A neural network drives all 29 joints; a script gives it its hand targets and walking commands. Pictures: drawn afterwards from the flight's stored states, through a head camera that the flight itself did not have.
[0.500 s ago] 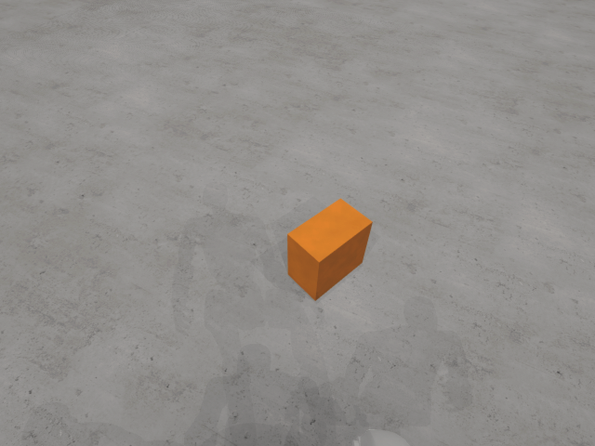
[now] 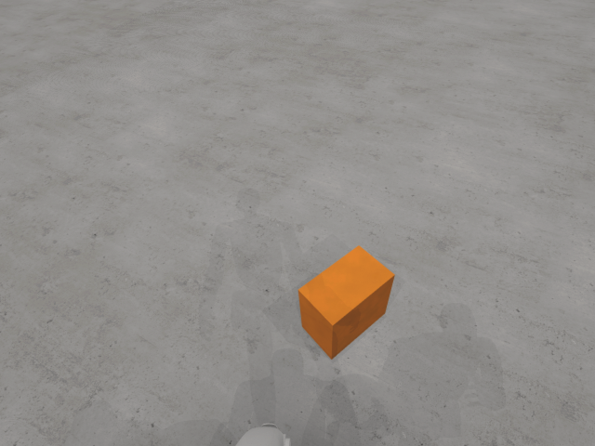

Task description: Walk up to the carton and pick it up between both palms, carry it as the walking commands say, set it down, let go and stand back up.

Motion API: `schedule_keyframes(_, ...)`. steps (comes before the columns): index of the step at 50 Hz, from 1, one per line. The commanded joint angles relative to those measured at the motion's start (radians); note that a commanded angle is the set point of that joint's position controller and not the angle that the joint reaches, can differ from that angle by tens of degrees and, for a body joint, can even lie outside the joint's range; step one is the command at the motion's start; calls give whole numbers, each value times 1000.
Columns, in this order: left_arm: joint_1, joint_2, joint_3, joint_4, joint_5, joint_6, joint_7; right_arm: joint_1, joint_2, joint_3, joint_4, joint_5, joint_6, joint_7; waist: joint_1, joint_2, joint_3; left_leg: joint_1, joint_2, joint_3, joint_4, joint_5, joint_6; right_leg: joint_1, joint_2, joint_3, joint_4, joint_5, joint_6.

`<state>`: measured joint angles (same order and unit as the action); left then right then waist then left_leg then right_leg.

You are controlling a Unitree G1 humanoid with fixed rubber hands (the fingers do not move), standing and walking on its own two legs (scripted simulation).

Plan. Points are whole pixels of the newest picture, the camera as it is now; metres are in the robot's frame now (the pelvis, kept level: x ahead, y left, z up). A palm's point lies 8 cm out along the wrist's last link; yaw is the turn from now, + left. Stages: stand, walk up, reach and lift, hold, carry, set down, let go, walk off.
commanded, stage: walk up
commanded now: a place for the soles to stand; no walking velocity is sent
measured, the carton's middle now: (345, 302) +0.69 -0.05 -0.64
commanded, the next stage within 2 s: none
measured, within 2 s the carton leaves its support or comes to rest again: neither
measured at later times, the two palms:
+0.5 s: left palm (200, 354) +0.29 +0.23 -0.13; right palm out of the picture +0.16 -0.25 -0.14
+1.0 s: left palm (172, 379) +0.24 +0.26 -0.12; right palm (499, 390) +0.25 -0.25 -0.13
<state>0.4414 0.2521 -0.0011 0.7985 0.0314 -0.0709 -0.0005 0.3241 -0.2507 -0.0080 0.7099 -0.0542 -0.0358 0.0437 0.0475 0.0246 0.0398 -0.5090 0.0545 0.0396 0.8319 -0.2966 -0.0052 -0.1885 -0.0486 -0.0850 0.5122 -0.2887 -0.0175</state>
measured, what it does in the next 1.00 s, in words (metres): walks ahead: left foot, then right foot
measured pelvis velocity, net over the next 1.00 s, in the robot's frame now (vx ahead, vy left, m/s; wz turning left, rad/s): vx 0.19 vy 0.00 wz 0.06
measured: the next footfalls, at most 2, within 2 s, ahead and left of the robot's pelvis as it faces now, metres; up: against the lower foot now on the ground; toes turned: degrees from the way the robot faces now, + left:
left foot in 0.10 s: +0.19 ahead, +0.13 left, +0.00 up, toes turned +3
right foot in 0.44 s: +0.28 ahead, -0.12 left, +0.00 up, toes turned -4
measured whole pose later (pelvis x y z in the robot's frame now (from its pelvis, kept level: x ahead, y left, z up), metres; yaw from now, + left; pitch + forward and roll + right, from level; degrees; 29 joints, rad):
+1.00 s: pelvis +0.19 +0.00 +0.00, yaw +3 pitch -1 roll +0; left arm 0.23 0.29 -0.03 0.90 0.05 0.03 -0.02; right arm 0.30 -0.25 0.01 0.89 -0.03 -0.02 -0.03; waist 0.01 0.00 0.02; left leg -0.18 0.02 -0.02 0.54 -0.34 -0.01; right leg -0.34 -0.05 -0.09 0.63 -0.34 0.01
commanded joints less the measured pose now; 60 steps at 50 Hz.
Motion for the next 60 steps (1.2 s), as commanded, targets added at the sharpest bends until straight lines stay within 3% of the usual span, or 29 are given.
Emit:
schedule_keyframes(1,-2,160,36,-28,4,-6,-4,33,-26,-13,-54,10,-16,6,-35,-168,76,142,-19,20,-136,113,13,-170,-211,179,-233,-155,-164)
schedule_keyframes(4,23,143,22,-21,13,13,-11,102,-60,-35,-40,3,-28,-10,-84,-74,60,376,-74,49,-247,74,28,-261,-165,133,-51,-232,-105)
schedule_keyframes(5,25,104,3,-31,16,15,-15,191,-96,-51,-29,2,-35,-21,-134,12,12,509,-2,-61,-278,4,46,-339,-118,84,148,-181,-73)
schedule_keyframes(6,55,33,-24,-65,16,17,-19,264,-176,-69,-44,9,-36,-37,-150,201,-55,550,248,-466,-452,-244,108,-440,4,-13,489,-268,-16)
schedule_keyframes(7,58,85,-1,-101,19,33,-18,277,-251,-91,-43,33,-19,-55,-142,153,-24,476,377,-756,-614,-420,196,-527,43,59,650,-331,5)
schedule_keyframes(8,13,113,10,-113,21,42,-14,247,-235,-86,-34,46,-11,-64,-129,82,52,421,391,-725,-616,-409,243,-564,-1,103,732,-285,8)
schedule_keyframes(9,-9,113,11,-112,21,42,-14,196,-194,-73,-32,42,-14,-66,-114,83,89,383,360,-636,-606,-348,253,-579,-20,106,736,-245,10)
schedule_keyframes(11,16,106,17,-84,25,37,-20,132,-129,-51,-26,37,-27,-63,-70,100,69,334,282,-448,-609,-211,227,-496,-62,122,610,-167,27)
schedule_keyframes(16,-26,15,1,-61,10,44,-21,96,-89,-19,17,24,-44,-58,-37,98,22,226,172,-122,-460,462,199,-240,-14,56,318,2,31)
schedule_keyframes(18,-58,1,-1,-60,3,45,-12,86,-111,-14,28,27,-29,-51,-42,128,-10,192,148,-69,-374,618,181,-136,28,13,234,117,11)
schedule_keyframes(19,-64,-1,0,-56,0,44,-7,79,-126,-14,34,32,-20,-48,-36,118,-22,169,136,-55,-330,617,164,-76,43,-3,170,189,-2)
schedule_keyframes(20,-61,5,2,-52,0,40,-3,71,-134,-11,38,38,-11,-45,-24,102,-33,142,123,-53,-285,559,140,-6,52,-9,89,265,-16)
schedule_keyframes(21,-65,34,7,-52,4,35,1,77,-115,-1,43,42,-5,-44,-19,64,-44,113,101,-63,-250,435,100,61,17,33,32,352,-33)
schedule_keyframes(22,-53,84,17,-50,3,28,5,101,-71,17,42,39,-2,-43,-25,-12,-96,68,59,-54,-199,199,60,148,-107,143,30,522,-61)
schedule_keyframes(23,-77,124,16,-70,-5,30,8,193,-17,36,57,41,9,-49,-60,-123,-148,130,2,-54,-115,-120,17,81,-291,339,-33,555,-139)
schedule_keyframes(24,-105,153,17,-73,-19,46,13,228,-29,27,73,51,30,-60,-57,-137,-127,194,-12,-41,-102,-224,8,-13,-321,392,-80,413,-197)
schedule_keyframes(25,-170,156,13,-70,-24,63,17,196,-54,23,72,46,39,-63,-62,-144,-62,209,-11,-27,-149,-182,8,-89,-275,356,-108,265,-187)
schedule_keyframes(26,-231,134,3,-66,-23,72,15,178,-60,22,74,40,35,-62,-82,-148,-15,234,1,-37,-241,-96,13,-131,-218,289,-114,198,-135)
schedule_keyframes(27,-251,120,-4,-58,-20,74,10,154,-76,19,77,36,27,-59,-79,-145,10,233,13,-73,-300,-10,17,-139,-163,234,-98,188,-89)
schedule_keyframes(29,-226,106,-14,-38,-22,65,5,118,-112,10,90,41,15,-52,-52,-95,-27,236,35,-103,-328,128,28,-61,-110,162,-35,291,-55)
schedule_keyframes(33,-225,102,-19,0,-22,57,1,84,-91,17,111,46,9,-54,-49,-55,-83,264,43,-93,-330,172,31,7,-106,136,-8,392,-60)
schedule_keyframes(48,-224,131,-24,92,-21,65,1,0,-122,23,174,50,17,-52,-45,-15,-6,236,47,-122,-426,73,44,-19,-84,109,-89,122,-24)
schedule_keyframes(49,-341,247,35,-8,64,90,-24,169,-177,-43,171,11,5,-94,-88,-100,32,293,158,-377,-480,-81,132,-233,7,-46,178,-173,17)
schedule_keyframes(50,-391,168,19,-70,77,106,-38,246,-274,-87,191,-1,9,-118,-134,53,86,467,298,-615,-559,-172,226,-575,45,0,368,-323,47)
schedule_keyframes(51,-391,126,12,-96,93,117,-42,251,-273,-108,177,-9,3,-142,-124,41,117,483,355,-672,-565,-201,256,-680,-47,135,503,-238,67)
schedule_keyframes(53,-334,125,28,-116,75,121,-52,116,-207,-102,123,14,-21,-159,-35,55,102,437,295,-584,-541,-144,196,-677,-110,228,574,-68,113)
schedule_keyframes(54,-314,135,35,-119,72,120,-58,86,-189,-99,91,16,-29,-154,-26,70,68,413,252,-520,-521,-87,182,-643,-113,219,583,-37,123)
schedule_keyframes(57,-354,117,29,-158,69,123,-74,106,-170,-110,36,9,-42,-145,-50,82,14,365,201,-426,-458,127,183,-561,-97,176,528,-35,125)
schedule_keyframes(60,-414,104,24,-221,53,132,-81,123,-203,-135,-14,-5,-33,-144,-80,142,10,315,182,-403,-421,143,157,-476,-87,145,390,-27,97)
